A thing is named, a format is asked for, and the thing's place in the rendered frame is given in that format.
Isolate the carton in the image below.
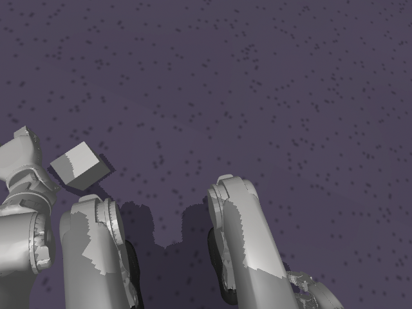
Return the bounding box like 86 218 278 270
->
50 141 110 191

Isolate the left robot arm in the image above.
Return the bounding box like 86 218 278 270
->
0 165 57 309

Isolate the left robot foot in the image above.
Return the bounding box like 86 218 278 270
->
125 240 144 309

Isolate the right robot foot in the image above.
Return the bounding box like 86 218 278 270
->
207 227 238 305

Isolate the left robot hand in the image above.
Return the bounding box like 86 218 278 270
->
0 126 61 193

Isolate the right robot hand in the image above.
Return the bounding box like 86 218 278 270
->
286 271 344 309

